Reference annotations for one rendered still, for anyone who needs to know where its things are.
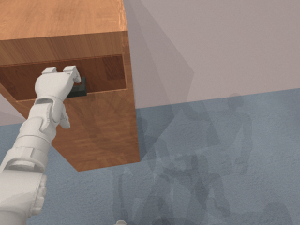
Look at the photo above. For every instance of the cabinet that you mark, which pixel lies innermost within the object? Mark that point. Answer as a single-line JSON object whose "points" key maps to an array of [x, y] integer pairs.
{"points": [[103, 127]]}

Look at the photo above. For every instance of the left robot hand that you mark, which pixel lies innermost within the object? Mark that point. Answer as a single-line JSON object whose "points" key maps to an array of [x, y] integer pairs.
{"points": [[58, 85]]}

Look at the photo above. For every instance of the robot left upper arm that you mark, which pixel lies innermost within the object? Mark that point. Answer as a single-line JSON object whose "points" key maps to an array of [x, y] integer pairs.
{"points": [[22, 195]]}

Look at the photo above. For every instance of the drawer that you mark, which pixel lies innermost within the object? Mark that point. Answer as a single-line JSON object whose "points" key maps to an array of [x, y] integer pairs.
{"points": [[102, 73]]}

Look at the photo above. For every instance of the robot left forearm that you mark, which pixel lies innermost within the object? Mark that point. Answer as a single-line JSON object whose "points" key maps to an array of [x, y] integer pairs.
{"points": [[30, 150]]}

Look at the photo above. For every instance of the handle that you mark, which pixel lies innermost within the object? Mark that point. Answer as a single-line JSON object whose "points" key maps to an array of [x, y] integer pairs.
{"points": [[78, 90]]}

